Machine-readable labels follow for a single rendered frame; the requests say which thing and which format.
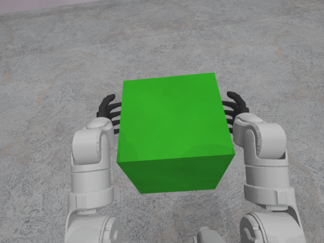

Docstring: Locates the left robot forearm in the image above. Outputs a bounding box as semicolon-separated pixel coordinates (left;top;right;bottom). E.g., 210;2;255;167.
63;117;115;243

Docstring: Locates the right robot thigh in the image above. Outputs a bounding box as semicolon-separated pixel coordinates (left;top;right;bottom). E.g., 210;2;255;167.
193;229;226;243

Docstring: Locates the right robot forearm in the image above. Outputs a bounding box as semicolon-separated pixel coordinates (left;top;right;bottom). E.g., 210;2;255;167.
232;112;306;242

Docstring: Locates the right robot shin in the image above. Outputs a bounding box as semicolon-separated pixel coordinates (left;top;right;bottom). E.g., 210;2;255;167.
199;227;209;231

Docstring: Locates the carton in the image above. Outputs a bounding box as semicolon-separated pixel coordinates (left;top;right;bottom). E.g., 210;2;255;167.
116;72;235;194

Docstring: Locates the right robot upper arm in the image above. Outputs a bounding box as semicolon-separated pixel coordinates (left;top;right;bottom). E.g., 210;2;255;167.
240;212;306;243

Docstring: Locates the left robot upper arm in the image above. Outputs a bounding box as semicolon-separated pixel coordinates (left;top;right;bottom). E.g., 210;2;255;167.
64;215;123;243

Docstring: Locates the robot left hand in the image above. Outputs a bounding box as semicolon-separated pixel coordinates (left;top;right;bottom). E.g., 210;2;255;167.
97;94;122;134

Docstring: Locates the robot right hand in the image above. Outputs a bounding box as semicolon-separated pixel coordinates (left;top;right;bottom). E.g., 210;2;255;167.
222;91;249;134

